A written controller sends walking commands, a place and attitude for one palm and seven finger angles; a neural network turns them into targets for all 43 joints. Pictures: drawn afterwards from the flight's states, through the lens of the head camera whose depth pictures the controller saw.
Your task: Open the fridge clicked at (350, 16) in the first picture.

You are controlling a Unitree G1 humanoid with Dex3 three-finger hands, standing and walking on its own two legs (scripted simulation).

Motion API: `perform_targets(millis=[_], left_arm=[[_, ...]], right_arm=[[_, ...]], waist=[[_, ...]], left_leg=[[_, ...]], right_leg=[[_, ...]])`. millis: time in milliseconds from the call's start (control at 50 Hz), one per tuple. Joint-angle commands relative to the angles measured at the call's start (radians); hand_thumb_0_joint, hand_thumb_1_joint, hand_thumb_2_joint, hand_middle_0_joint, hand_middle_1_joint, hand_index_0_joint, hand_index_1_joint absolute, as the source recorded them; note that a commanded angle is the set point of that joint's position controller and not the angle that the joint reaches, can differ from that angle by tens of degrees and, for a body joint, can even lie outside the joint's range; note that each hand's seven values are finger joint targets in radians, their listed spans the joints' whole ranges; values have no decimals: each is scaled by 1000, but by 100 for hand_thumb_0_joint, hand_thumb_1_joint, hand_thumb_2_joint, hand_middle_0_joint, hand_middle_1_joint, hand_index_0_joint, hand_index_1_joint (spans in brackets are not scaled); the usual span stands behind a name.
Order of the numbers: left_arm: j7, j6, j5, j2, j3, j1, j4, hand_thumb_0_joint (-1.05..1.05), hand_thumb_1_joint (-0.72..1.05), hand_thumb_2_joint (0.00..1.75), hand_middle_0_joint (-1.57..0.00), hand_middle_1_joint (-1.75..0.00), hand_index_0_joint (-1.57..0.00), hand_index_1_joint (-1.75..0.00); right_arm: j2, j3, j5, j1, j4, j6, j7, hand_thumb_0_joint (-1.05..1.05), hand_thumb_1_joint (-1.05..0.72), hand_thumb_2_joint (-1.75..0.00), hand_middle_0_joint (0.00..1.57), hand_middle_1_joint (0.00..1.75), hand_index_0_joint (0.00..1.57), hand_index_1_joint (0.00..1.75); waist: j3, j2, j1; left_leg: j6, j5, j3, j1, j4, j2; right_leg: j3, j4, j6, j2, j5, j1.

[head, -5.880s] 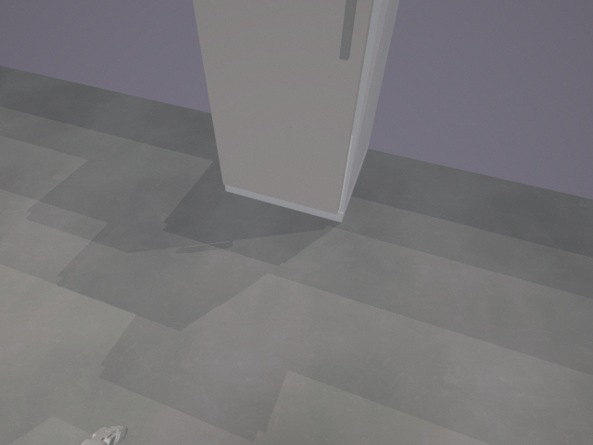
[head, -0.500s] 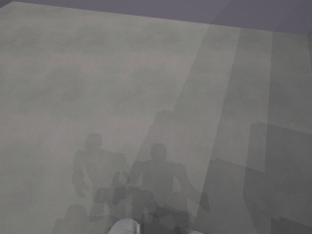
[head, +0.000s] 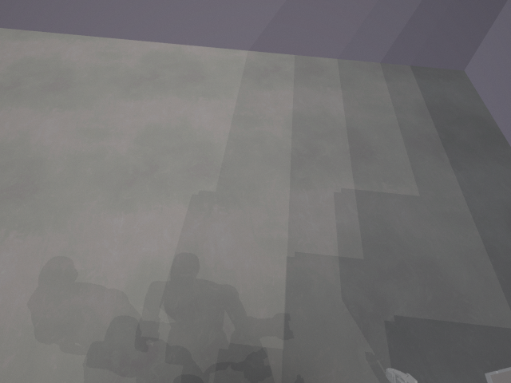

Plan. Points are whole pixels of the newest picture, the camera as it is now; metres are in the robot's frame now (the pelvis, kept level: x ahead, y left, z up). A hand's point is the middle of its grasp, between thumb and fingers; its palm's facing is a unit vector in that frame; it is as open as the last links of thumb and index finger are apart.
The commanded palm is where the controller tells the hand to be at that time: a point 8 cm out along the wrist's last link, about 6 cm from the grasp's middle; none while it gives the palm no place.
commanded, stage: turn to face it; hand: right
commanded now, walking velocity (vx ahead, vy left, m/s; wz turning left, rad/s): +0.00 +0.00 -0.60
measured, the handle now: out of the picture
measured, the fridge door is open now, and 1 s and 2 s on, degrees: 0 0 0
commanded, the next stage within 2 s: none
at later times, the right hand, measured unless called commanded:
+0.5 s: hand out of the picture -0.05 -0.26 -0.18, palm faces +0.35 +0.90 -0.26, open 7.4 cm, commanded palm none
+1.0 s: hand out of the picture +0.05 -0.28 -0.13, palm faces +0.53 +0.79 -0.30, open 7.4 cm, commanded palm none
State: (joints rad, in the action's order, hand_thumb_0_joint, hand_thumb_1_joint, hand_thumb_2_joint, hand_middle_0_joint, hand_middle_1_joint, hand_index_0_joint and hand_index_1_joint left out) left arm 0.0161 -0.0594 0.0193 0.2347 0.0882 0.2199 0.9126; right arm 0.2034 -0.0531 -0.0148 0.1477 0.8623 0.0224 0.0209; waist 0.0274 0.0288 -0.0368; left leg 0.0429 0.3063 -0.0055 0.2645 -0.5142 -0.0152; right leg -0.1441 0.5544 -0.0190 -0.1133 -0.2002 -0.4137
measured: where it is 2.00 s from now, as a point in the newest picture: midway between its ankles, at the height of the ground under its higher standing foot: outside the picture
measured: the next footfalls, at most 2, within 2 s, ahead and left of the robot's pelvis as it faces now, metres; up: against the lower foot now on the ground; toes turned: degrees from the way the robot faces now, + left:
right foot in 0.42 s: -0.01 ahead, -0.14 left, +0.00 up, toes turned -23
left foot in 0.98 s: +0.14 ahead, +0.04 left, +0.00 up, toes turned -35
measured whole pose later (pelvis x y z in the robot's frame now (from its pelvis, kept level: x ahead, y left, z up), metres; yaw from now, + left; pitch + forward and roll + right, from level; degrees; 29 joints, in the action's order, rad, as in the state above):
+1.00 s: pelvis +0.03 -0.02 +0.00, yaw -36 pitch +1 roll +0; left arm 0.01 -0.05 0.01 0.25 0.08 0.27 0.94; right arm 0.21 -0.03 -0.01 0.08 0.83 0.01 0.02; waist 0.06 0.06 -0.06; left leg 0.01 0.26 0.02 0.29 -0.56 -0.01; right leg -0.18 0.65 0.01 -0.10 -0.38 -0.30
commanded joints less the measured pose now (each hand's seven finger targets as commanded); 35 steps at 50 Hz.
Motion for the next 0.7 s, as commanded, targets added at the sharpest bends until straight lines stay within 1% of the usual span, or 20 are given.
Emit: perform_targets(millis=[0,20,40,80,120,180,240,300,320,340,360,380,400,420,440,480,500,520,580,680], left_arm=[[-1,17,7,136,44,-41,-114,0,90,90,-20,-30,-20,-30],[5,5,11,123,45,-21,-90,0,90,90,-20,-30,-20,-30],[10,1,11,117,41,-3,-67,0,90,90,-20,-30,-20,-30],[16,1,7,111,36,2,-58,0,90,90,-20,-30,-20,-30],[18,3,3,95,26,-21,-62,0,90,90,-20,-30,-20,-30],[18,-1,0,93,17,-97,-81,0,90,90,-20,-30,-20,-30],[20,3,-4,81,3,-148,-95,0,90,90,-20,-30,-20,-30],[20,15,-9,80,-5,-144,-97,0,90,90,-20,-30,-20,-30],[18,19,-9,83,-6,-131,-94,0,90,90,-20,-30,-20,-30],[16,24,-8,94,-3,-97,-90,0,90,90,-20,-30,-20,-30],[15,30,-5,122,3,-46,-76,0,90,90,-20,-30,-20,-30],[12,43,0,205,25,40,-59,0,90,90,-20,-30,-20,-30],[4,48,-3,321,55,111,-53,0,90,90,-20,-30,-20,-30],[-2,39,-12,326,55,158,-25,0,90,90,-20,-30,-20,-30],[-15,43,-7,281,44,132,-15,0,90,90,-20,-30,-20,-30],[-27,47,-3,226,26,26,-52,0,90,90,-20,-30,-20,-30],[-27,52,-3,208,17,-16,-65,0,90,90,-20,-30,-20,-30],[-27,55,-3,201,14,-25,-70,0,90,90,-20,-30,-20,-30],[-27,59,-6,197,13,-2,-66,0,90,90,-20,-30,-20,-30],[-26,54,0,203,19,35,-59,0,90,90,-20,-30,-20,-30]], right_arm=[[246,-50,-5,9,-97,-7,26,0,-90,-90,20,30,20,30],[206,-47,-4,-45,-104,-17,24,0,-90,-90,20,30,20,30],[183,-38,-1,-59,-101,-23,18,0,-90,-90,20,30,20,30],[147,-24,-1,-29,-87,-33,14,0,-90,-90,20,30,20,30],[154,-26,-6,27,-69,-37,16,0,-90,-90,20,30,20,30],[184,-31,-10,106,-41,-32,15,0,-90,-90,20,30,20,30],[214,-38,-16,140,-27,-25,12,0,-90,-90,20,30,20,30],[236,-50,-18,135,-20,-18,9,0,-90,-90,20,30,20,30],[242,-51,-17,138,-20,-16,8,0,-90,-90,20,30,20,30],[246,-55,-13,128,-18,-14,7,0,-90,-90,20,30,20,30],[243,-55,-5,116,-19,-12,4,0,-90,-90,20,30,20,30],[213,-53,4,113,-38,-9,1,0,-90,-90,20,30,20,30],[139,-29,8,69,-87,-10,-8,0,-90,-90,20,30,20,30],[147,-25,0,24,-101,3,-1,0,-90,-90,20,30,20,30],[145,-27,-4,-11,-88,12,4,0,-90,-90,20,30,20,30],[150,-35,1,-20,-67,7,-3,0,-90,-90,20,30,20,30],[151,-37,1,6,-53,5,-8,0,-90,-90,20,30,20,30],[150,-37,0,23,-44,5,-11,0,-90,-90,20,30,20,30],[149,-36,-2,28,-40,9,-8,0,-90,-90,20,30,20,30],[143,-31,3,-42,-70,9,-1,0,-90,-90,20,30,20,30]], waist=[[-17,-186,30],[2,-178,-3],[17,-197,-12],[29,-202,-6],[-1,-193,16],[-19,-222,59],[-20,-253,81],[-55,-304,89],[-73,-288,85],[-90,-281,65],[-122,-223,32],[-194,-41,-18],[-215,291,-59],[-233,214,-71],[-173,201,-66],[-103,167,-24],[-100,153,2],[-105,124,9],[-105,85,13],[-72,75,-2]], left_leg=[[-194,131,-335,0,349,-467],[-159,68,-248,15,322,-377],[-136,-33,-167,5,289,-324],[-131,-223,-44,-45,226,-279],[-135,-369,4,-146,185,-288],[-152,-458,24,-201,157,-315],[-151,-551,56,-216,122,-325],[-139,-610,93,-236,62,-338],[-127,-632,109,-244,29,-336],[-105,-606,134,-222,-18,-335],[-68,-569,170,-184,-114,-313],[-13,-374,200,-2,-318,-266],[63,314,183,321,-531,-124],[51,372,70,349,-627,-125],[48,312,40,359,-665,-143],[53,187,11,352,-697,-129],[58,142,15,333,-691,-126],[62,116,18,323,-683,-113],[71,64,10,315,-651,-96],[79,81,-8,314,-539,-80]], right_leg=[[41,514,57,73,-308,-197],[57,582,61,93,-246,-189],[84,631,74,108,-200,-192],[118,665,91,128,-142,-201],[142,600,105,140,-153,-209],[176,488,113,149,-200,-178],[216,336,105,145,-230,-114],[258,185,85,132,-235,-21],[273,122,78,123,-211,13],[277,32,71,122,-142,79],[267,-96,61,116,-23,187],[119,-169,12,235,217,412],[-226,-146,-113,504,692,577],[-211,-118,-193,549,826,554],[-153,-135,-183,498,762,481],[-97,-138,-150,400,679,389],[-60,-146,-132,371,636,368],[-46,-150,-122,349,631,372],[-60,-169,-117,328,607,373],[-159,-179,-150,336,544,359]])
